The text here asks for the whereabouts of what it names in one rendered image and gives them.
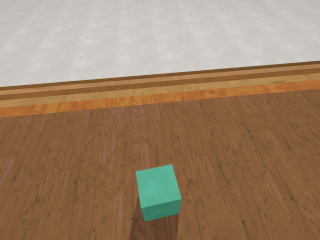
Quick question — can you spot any carton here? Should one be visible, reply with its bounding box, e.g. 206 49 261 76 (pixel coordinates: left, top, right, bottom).
136 164 182 222

